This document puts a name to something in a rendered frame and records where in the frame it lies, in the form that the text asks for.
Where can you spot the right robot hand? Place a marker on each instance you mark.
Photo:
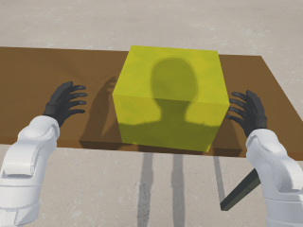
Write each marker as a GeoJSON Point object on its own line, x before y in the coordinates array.
{"type": "Point", "coordinates": [253, 116]}

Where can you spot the table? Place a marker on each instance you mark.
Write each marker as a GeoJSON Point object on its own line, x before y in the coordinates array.
{"type": "Point", "coordinates": [29, 76]}

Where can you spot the robot left forearm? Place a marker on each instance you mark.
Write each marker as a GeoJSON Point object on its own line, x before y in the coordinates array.
{"type": "Point", "coordinates": [23, 171]}

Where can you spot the left robot hand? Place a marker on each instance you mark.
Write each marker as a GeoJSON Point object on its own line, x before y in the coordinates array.
{"type": "Point", "coordinates": [59, 104]}

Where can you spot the robot right forearm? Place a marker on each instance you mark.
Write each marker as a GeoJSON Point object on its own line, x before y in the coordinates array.
{"type": "Point", "coordinates": [281, 179]}

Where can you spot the carton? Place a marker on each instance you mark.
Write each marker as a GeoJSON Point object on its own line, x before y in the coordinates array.
{"type": "Point", "coordinates": [170, 97]}

